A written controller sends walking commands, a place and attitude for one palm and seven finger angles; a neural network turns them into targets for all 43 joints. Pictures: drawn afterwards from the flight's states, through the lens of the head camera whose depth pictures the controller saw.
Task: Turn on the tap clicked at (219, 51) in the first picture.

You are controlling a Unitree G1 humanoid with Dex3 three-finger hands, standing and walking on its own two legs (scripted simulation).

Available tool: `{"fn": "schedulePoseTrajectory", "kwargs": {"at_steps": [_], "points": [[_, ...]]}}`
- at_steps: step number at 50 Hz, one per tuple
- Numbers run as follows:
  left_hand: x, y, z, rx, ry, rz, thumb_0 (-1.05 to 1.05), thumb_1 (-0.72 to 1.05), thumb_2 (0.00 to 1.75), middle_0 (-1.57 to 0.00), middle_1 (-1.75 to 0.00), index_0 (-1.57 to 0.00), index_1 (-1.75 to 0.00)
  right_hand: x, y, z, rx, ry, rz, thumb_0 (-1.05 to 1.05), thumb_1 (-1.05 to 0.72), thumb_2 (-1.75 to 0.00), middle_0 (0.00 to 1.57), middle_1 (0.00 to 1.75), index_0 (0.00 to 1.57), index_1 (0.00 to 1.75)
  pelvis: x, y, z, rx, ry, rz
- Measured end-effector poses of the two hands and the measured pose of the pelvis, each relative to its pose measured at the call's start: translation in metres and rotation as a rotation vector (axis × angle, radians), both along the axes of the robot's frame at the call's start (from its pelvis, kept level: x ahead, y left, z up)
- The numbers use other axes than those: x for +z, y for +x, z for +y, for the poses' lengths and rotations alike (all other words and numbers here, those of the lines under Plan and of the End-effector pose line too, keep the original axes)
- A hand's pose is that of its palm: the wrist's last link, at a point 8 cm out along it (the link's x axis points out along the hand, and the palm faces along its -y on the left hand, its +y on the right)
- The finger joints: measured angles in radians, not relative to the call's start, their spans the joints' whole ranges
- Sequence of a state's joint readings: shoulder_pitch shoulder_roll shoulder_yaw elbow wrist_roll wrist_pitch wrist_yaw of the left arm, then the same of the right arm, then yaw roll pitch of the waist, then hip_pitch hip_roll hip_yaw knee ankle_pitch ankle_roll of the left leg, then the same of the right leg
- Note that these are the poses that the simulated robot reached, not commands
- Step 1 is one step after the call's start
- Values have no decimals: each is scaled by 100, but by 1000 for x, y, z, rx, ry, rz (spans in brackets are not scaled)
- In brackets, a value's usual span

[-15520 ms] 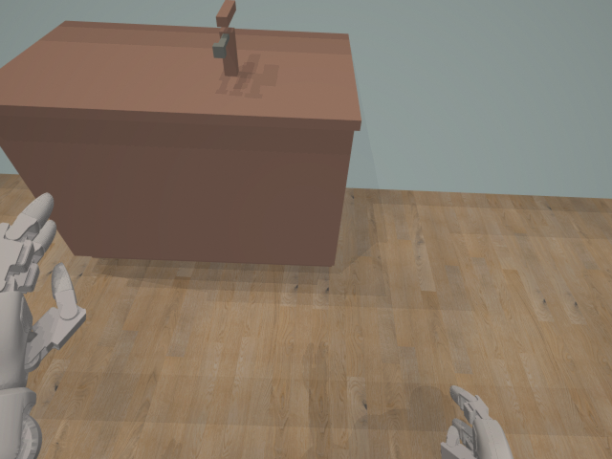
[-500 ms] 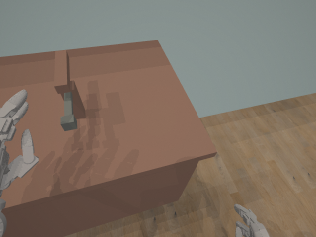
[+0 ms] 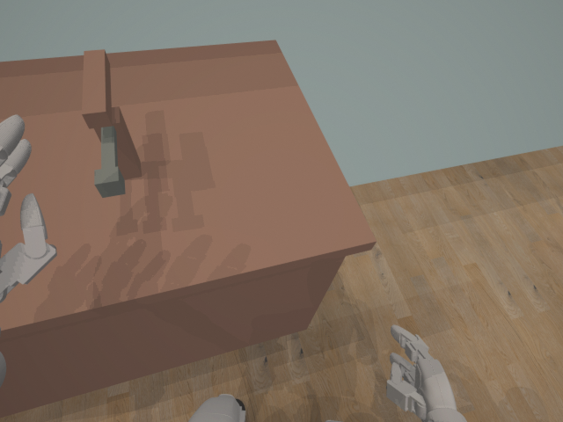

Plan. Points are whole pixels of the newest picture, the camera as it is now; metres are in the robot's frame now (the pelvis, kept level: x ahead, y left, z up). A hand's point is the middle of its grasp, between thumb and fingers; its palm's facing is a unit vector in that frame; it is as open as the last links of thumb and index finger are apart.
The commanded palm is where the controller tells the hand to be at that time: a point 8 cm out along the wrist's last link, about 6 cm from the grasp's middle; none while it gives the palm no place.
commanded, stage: shuffle to correct the standing spot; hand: left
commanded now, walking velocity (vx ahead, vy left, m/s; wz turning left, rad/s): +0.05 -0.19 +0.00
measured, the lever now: (110, 182) +0.37 +0.27 +0.10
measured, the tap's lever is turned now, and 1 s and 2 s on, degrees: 0 0 0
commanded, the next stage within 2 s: none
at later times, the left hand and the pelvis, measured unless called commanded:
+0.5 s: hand (122, 234) +0.26 +0.19 +0.17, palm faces +0.26 -0.89 -0.37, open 7.4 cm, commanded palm +0.20 +0.24 +0.19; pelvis +0.03 -0.04 +0.00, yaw -1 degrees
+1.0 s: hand (122, 229) +0.27 +0.20 +0.17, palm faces +0.27 -0.88 -0.39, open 7.4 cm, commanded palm +0.21 +0.24 +0.19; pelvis +0.04 -0.04 +0.00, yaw -1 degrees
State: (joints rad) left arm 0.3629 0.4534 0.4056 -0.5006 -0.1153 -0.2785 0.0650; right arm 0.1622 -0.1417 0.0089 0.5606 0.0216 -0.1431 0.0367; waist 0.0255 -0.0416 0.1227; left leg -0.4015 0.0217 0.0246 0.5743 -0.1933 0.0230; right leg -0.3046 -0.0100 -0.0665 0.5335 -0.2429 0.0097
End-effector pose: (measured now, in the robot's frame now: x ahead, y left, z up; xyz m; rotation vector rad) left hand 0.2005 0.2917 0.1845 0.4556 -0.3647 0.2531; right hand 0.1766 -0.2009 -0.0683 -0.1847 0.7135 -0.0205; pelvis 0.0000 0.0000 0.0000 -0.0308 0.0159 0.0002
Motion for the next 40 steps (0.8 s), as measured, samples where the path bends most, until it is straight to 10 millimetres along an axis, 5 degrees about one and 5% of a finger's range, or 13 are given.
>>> {"fn": "schedulePoseTrajectory", "kwargs": {"at_steps": [9, 16, 25, 40], "points": [[0, -5, -23, 4, -11, 45, 1, 89, 89, -21, -30, -21, -30, -7, -21, -50, -96, -64, 67, 1, -90, -90, 20, 30, 20, 30, 0, 8, -19, 4, 2, 6], [-3, 9, -34, 17, -28, 74, 1, 89, 89, -21, -30, -21, -30, -8, -15, -71, -140, -76, 63, 2, -90, -90, 20, 30, 20, 30, -1, 20, -30, -3, 11, -3], [-4, 28, -53, -26, -40, 96, 1, 89, 89, -21, -30, -21, -30, 0, 12, -74, -141, -61, 9, 2, -90, -90, 20, 30, 20, 30, -1, 35, -37, -10, 8, -8], [-4, 34, -50, 12, -45, 130, 1, 89, 89, -21, -30, -21, -30, 6, 40, -63, -104, -47, -12, 1, -90, -90, 20, 30, 20, 30, 2, 44, -37, -15, -4, -15]]}}
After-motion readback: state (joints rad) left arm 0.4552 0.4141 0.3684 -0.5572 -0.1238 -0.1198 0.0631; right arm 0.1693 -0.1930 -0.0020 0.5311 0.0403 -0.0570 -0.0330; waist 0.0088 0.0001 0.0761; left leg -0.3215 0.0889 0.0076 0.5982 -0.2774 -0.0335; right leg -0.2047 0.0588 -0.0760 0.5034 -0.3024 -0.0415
